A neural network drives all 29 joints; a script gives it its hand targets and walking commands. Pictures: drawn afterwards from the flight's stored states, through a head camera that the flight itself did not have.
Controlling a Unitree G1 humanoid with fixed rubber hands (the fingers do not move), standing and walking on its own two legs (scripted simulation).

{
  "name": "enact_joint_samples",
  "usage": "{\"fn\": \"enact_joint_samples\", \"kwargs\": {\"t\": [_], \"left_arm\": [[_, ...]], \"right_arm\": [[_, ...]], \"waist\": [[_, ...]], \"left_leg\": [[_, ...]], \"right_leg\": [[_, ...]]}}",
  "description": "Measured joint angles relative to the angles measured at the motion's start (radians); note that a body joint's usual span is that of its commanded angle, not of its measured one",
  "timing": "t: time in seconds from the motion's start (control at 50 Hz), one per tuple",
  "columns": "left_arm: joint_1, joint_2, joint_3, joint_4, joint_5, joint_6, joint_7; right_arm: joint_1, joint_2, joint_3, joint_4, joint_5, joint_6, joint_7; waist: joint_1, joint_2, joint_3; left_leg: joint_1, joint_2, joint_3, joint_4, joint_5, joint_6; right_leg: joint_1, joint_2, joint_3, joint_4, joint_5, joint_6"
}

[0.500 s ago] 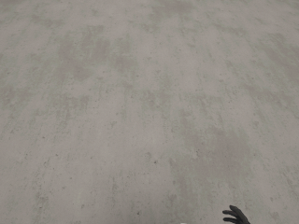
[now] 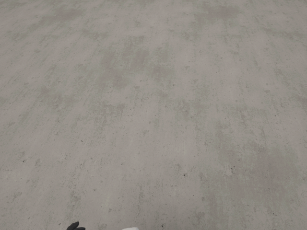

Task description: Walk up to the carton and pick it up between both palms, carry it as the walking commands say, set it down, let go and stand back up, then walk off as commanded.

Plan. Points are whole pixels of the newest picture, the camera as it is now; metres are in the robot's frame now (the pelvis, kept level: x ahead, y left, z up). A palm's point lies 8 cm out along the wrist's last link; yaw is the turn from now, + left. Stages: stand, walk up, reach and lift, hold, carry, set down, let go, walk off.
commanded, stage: walk up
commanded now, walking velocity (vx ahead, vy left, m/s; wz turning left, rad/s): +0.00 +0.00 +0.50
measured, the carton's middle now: out of the picture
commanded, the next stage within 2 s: none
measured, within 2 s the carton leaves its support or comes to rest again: neither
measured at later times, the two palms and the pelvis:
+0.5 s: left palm out of the picture -0.09 +0.41 -0.15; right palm (173, 173) +0.30 -0.06 -0.10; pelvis +0.05 +0.14 -0.02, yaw +14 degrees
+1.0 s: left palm out of the picture +0.37 +0.59 -0.12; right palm (140, 187) +0.28 +0.05 -0.16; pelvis +0.28 +0.31 -0.03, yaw +29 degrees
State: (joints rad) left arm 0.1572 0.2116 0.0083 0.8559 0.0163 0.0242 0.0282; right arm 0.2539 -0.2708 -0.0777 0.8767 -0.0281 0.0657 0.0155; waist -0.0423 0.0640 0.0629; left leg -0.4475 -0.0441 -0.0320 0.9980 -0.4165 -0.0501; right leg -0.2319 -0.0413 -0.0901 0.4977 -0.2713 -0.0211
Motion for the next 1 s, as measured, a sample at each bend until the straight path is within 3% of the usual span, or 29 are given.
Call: {"fn": "enact_joint_samples", "kwargs": {"t": [0.06,0.12,0.24,0.34,0.44,0.48,0.52,0.56,0.62,0.68,0.78,0.86,0.92,0.96,1.0], "left_arm": [[0.011,-0.008,0.009,0.008,0.003,-0.001,0.0],[0.029,-0.013,0.015,0.009,0.011,-0.002,-0.002],[0.06,0.004,0.033,0.029,0.021,0.002,-0.009],[0.141,0.041,0.067,0.088,0.03,-0.009,0.028],[0.229,0.118,0.1,0.161,0.03,-0.016,0.012],[0.251,0.134,0.097,0.178,0.029,-0.008,-0.003],[0.22,0.145,0.087,0.185,0.042,0.013,-0.02],[0.172,0.143,0.073,0.169,0.044,0.007,-0.034],[0.091,0.117,0.055,0.121,0.041,-0.016,-0.053],[0.015,0.081,0.039,0.076,0.037,-0.024,-0.062],[-0.106,0.022,0.02,0.017,0.015,-0.023,-0.058],[-0.183,-0.016,0.017,-0.028,-0.001,-0.033,-0.054],[-0.212,-0.037,0.01,-0.046,-0.004,-0.057,-0.041],[-0.21,-0.048,0.004,-0.038,0.018,-0.082,-0.024],[-0.176,-0.034,-0.003,-0.014,0.028,-0.083,-0.012]], "right_arm": [[0.0,-0.006,0.003,-0.014,0.004,0.007,0.014],[-0.017,-0.008,0.006,-0.018,0.013,0.013,0.022],[-0.087,-0.002,0.022,-0.025,0.015,0.006,0.027],[-0.163,-0.03,0.032,-0.074,-0.004,0.032,0.091],[-0.221,-0.027,0.04,-0.116,0.012,0.001,0.108],[-0.23,-0.026,0.039,-0.117,0.011,-0.042,0.092],[-0.195,-0.009,0.042,-0.096,0.018,-0.073,0.065],[-0.131,0.016,0.047,-0.055,0.025,-0.081,0.04],[-0.035,0.054,0.053,0.015,0.031,-0.087,0.02],[0.054,0.078,0.062,0.072,0.032,-0.102,0.015],[0.159,0.076,0.061,0.134,0.025,-0.104,0.009],[0.222,0.061,0.056,0.179,0.018,-0.109,-0.004],[0.273,0.056,0.053,0.213,0.023,-0.109,-0.012],[0.266,0.051,0.057,0.223,0.03,-0.094,-0.012],[0.228,0.051,0.048,0.212,0.033,-0.087,-0.008]], "waist": [[-0.005,-0.019,0.001],[-0.004,-0.042,0.002],[0.035,-0.08,0.008],[0.083,-0.086,-0.003],[0.102,-0.115,-0.001],[0.095,-0.111,0.001],[0.098,-0.1,0.005],[0.1,-0.089,-0.002],[0.085,-0.078,-0.004],[0.049,-0.065,-0.004],[-0.03,-0.039,0.006],[-0.075,-0.024,0.006],[-0.083,-0.021,-0.008],[-0.071,0.002,0.003],[-0.071,0.008,0.01]], "left_leg": [[-0.034,0.033,0.03,0.07,0.023,-0.024],[-0.013,0.057,0.051,-0.014,0.002,-0.03],[0.076,0.077,0.086,-0.257,-0.011,0.004],[0.03,0.083,0.069,-0.109,0.006,0.01],[0.075,0.12,0.093,-0.311,0.023,0.018],[0.089,0.099,0.102,-0.344,0.116,0.039],[0.092,0.079,0.102,-0.296,0.067,0.064],[0.14,0.054,0.096,-0.338,0.038,0.087],[0.23,0.014,0.078,-0.451,0.062,0.108],[0.321,-0.017,0.046,-0.555,0.077,0.137],[0.455,-0.051,-0.017,-0.675,0.069,0.165],[0.535,-0.071,-0.059,-0.707,0.017,0.179],[0.538,-0.092,-0.08,-0.583,-0.068,0.175],[0.418,-0.095,-0.067,-0.248,-0.104,0.134],[0.254,-0.081,-0.045,0.112,-0.088,0.099]], "right_leg": [[0.022,-0.023,-0.036,-0.023,0.004,0.0],[0.036,-0.046,-0.072,-0.023,-0.008,0.005],[0.04,-0.079,-0.141,0.022,-0.051,0.031],[0.065,-0.129,-0.165,0.02,-0.069,0.091],[0.129,-0.221,-0.185,-0.005,-0.08,0.172],[0.062,-0.256,-0.134,0.19,-0.173,0.148],[-0.061,-0.201,-0.02,0.498,-0.285,0.108],[-0.163,-0.151,0.013,0.667,-0.235,0.084],[-0.282,-0.115,0.0,0.712,-0.111,0.083],[-0.364,-0.085,-0.015,0.654,-0.04,0.097],[-0.415,-0.055,-0.03,0.425,0.028,0.111],[-0.398,-0.028,-0.043,0.259,0.073,0.091],[-0.3,-0.013,-0.069,0.117,0.082,0.041],[-0.274,-0.016,-0.091,0.143,0.125,-0.014],[-0.236,-0.031,-0.113,0.177,0.05,-0.021]]}}
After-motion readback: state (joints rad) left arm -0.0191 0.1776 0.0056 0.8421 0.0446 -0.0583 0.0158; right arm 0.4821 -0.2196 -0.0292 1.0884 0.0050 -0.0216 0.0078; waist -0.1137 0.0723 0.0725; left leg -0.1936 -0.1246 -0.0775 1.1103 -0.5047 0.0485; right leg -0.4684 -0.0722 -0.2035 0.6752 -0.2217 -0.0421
